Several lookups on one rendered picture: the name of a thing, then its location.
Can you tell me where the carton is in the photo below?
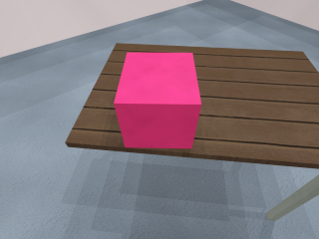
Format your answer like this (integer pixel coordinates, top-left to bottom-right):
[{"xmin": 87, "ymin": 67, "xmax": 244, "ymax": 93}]
[{"xmin": 114, "ymin": 52, "xmax": 201, "ymax": 149}]

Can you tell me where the table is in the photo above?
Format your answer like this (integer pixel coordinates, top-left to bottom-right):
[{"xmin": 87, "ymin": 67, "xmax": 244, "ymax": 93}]
[{"xmin": 65, "ymin": 43, "xmax": 319, "ymax": 221}]

